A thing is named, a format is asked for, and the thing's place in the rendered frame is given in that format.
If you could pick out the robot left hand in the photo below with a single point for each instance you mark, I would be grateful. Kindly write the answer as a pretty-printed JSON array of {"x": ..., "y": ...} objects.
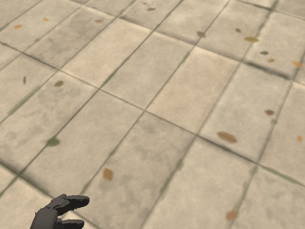
[{"x": 48, "y": 217}]

